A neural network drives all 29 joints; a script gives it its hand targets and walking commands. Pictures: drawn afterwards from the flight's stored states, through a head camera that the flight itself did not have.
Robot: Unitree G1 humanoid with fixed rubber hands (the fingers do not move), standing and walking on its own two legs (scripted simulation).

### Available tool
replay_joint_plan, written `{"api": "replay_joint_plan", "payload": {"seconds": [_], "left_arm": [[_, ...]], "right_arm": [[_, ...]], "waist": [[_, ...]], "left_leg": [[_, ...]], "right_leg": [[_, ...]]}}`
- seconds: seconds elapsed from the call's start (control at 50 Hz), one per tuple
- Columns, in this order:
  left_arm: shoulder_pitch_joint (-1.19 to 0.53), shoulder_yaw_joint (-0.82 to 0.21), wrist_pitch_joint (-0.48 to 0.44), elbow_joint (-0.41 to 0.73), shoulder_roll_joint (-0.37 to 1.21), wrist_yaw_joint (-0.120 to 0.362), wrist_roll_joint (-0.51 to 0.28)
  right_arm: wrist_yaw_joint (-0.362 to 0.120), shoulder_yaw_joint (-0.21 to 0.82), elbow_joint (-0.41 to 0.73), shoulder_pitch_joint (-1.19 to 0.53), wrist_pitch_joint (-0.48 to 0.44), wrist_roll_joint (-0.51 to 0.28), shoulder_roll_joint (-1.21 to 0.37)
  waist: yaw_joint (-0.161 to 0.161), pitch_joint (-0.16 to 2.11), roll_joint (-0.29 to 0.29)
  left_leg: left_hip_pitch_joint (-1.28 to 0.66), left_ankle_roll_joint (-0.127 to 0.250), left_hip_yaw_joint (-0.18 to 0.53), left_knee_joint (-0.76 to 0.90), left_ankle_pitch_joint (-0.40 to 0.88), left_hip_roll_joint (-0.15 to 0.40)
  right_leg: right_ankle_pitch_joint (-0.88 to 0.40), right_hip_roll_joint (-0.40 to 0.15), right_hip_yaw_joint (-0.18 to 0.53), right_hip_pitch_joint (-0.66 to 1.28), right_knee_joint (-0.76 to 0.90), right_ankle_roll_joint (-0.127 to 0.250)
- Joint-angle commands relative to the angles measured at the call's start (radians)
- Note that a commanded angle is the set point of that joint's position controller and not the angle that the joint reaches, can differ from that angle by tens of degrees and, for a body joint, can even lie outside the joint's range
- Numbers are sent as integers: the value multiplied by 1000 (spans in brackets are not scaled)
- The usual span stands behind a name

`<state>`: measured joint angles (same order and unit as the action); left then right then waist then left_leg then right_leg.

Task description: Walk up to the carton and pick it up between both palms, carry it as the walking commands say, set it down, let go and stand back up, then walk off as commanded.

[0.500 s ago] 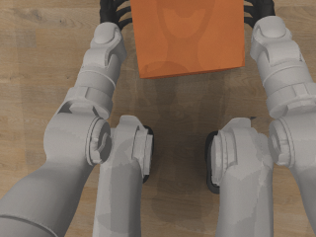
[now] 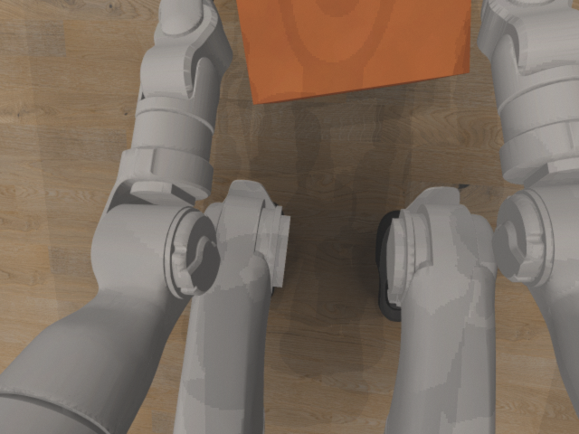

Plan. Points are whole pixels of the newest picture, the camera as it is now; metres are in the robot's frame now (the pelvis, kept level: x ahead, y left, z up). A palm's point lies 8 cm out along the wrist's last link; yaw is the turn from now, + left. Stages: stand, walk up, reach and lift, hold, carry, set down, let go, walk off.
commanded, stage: reach and lift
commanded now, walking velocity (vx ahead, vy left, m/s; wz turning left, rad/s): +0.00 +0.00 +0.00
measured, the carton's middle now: (343, 21) +0.53 -0.01 -0.21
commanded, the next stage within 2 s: none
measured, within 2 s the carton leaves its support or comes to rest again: neither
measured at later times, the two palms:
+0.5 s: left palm out of the picture +0.52 +0.13 -0.07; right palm out of the picture +0.54 -0.15 -0.08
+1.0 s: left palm out of the picture +0.50 +0.14 +0.00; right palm out of the picture +0.53 -0.14 -0.02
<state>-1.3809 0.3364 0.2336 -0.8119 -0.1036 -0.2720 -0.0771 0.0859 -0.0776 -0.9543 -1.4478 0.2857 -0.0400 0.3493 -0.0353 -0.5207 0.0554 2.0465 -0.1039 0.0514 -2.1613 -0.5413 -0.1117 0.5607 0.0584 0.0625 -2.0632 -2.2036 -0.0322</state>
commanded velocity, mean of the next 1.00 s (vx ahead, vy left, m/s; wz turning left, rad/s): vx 0.00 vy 0.00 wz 0.00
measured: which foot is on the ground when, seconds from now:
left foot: down 0.00-1.00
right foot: down 0.00-1.00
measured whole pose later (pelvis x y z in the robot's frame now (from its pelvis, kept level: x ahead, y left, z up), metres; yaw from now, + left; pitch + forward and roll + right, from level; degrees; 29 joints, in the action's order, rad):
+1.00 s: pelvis -0.02 +0.01 +0.08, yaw -2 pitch +20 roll +2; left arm -1.26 0.43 0.38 -0.49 0.04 -0.39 0.05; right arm 0.11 -0.14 -0.75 -1.38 0.44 0.03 0.26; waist -0.03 -0.52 0.03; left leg 1.79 -0.07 0.05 -1.91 -0.48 -0.08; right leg 0.48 0.07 0.07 -1.81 -1.93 -0.05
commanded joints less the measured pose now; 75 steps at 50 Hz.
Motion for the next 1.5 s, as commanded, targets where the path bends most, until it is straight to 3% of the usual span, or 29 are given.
{"api": "replay_joint_plan", "payload": {"seconds": [0.0, 0.08, 0.1, 0.18, 0.22, 0.38, 0.42, 0.6, 0.7, 0.82, 0.88, 0.96, 0.98, 1.04, 1.08, 1.14, 1.26, 1.32, 1.34, 1.48], "left_arm": [[-653, -433, 14, 155, 1034, 338, -80], [-647, -431, 25, 170, 1037, 346, -77], [-634, -440, 29, 179, 1045, 348, -77], [-608, -459, 45, 180, 1071, 356, -78], [-621, -490, 52, 208, 1077, 359, -91], [-664, -531, 81, 299, 1054, 348, -85], [-686, -542, 90, 319, 1049, 347, -79], [-660, -553, 130, 292, 1126, 354, -59], [-639, -552, 144, 276, 1156, 362, -55], [-655, -572, 159, 339, 1155, 369, -55], [-660, -567, 169, 328, 1154, 376, -52], [-656, -567, 174, 329, 1150, 381, -43], [-645, -576, 175, 322, 1170, 382, -54], [-640, -570, 179, 307, 1167, 386, -42], [-629, -586, 181, 308, 1189, 389, -53], [-618, -578, 184, 301, 1184, 392, -41], [-619, -591, 189, 315, 1187, 400, -47], [-595, -588, 190, 300, 1198, 404, -38], [-600, -597, 191, 302, 1208, 404, -49], [-563, -608, 192, 301, 1222, 410, -50]], "right_arm": [[-296, 295, 335, -705, -77, -129, -1049], [-290, 306, 360, -712, -68, -130, -1061], [-288, 323, 384, -720, -65, -138, -1085], [-277, 338, 434, -719, -53, -137, -1101], [-275, 346, 463, -725, -46, -139, -1112], [-276, 357, 481, -718, -10, -158, -1140], [-278, 345, 458, -692, 0, -153, -1149], [-290, 327, 454, -696, 19, -142, -1177], [-293, 329, 470, -701, 28, -133, -1186], [-289, 366, 523, -716, 44, -156, -1222], [-286, 345, 499, -700, 53, -138, -1221], [-286, 354, 504, -707, 58, -150, -1246], [-285, 358, 515, -712, 57, -148, -1248], [-286, 351, 506, -710, 61, -143, -1256], [-288, 360, 520, -709, 61, -143, -1259], [-288, 362, 517, -714, 61, -149, -1267], [-286, 365, 518, -702, 68, -150, -1287], [-289, 371, 524, -707, 66, -151, -1293], [-289, 373, 536, -715, 65, -154, -1295], [-289, 380, 548, -691, 64, -149, -1302]], "waist": [[6, 1973, -141], [-2, 2033, -156], [-17, 2070, -162], [-10, 2149, -182], [1, 2205, -180], [-23, 2267, -139], [-18, 2264, -126], [-4, 2286, -89], [8, 2299, -111], [-15, 2397, -117], [0, 2370, -116], [-26, 2379, -106], [-11, 2390, -116], [-18, 2377, -113], [-4, 2402, -113], [-23, 2403, -112], [-16, 2429, -107], [-29, 2413, -102], [-13, 2432, -107], [-11, 2430, -102]], "left_leg": [[-538, 76, -174, 181, 247, -54], [-534, 79, -178, 187, 251, -51], [-547, 82, -178, 194, 269, -53], [-548, 87, -178, 206, 278, -57], [-565, 87, -175, 212, 288, -60], [-661, 89, -161, 265, 270, -61], [-674, 88, -159, 282, 246, -59], [-754, 84, -144, 346, 213, -60], [-761, 85, -135, 376, 206, -62], [-821, 90, -133, 413, 225, -64], [-795, 90, -132, 431, 188, -64], [-822, 95, -132, 462, 174, -63], [-829, 96, -125, 468, 180, -62], [-840, 97, -121, 491, 166, -61], [-864, 95, -118, 504, 174, -61], [-868, 97, -118, 525, 165, -62], [-908, 98, -108, 566, 160, -62], [-929, 101, -105, 588, 145, -61], [-948, 100, -100, 599, 155, -60], [-994, 102, -88, 644, 146, -58]], "right_leg": [[-260, 61, -134, 635, 244, 30], [-277, 64, -127, 690, 257, 26], [-299, 67, -126, 712, 260, 22], [-327, 71, -122, 774, 275, 21], [-342, 74, -125, 802, 279, 21], [-300, 79, -119, 813, 314, 26], [-274, 81, -120, 807, 327, 27], [-224, 89, -126, 789, 384, 38], [-220, 92, -129, 809, 415, 36], [-238, 99, -123, 889, 451, 28], [-214, 99, -118, 899, 476, 31], [-197, 100, -108, 923, 502, 28], [-203, 98, -109, 938, 510, 28], [-189, 98, -111, 937, 527, 27], [-196, 100, -112, 958, 542, 28], [-184, 98, -107, 982, 562, 26], [-182, 97, -100, 1030, 603, 26], [-160, 96, -96, 1040, 627, 27], [-171, 97, -100, 1058, 631, 24], [-162, 95, -90, 1108, 680, 28]]}}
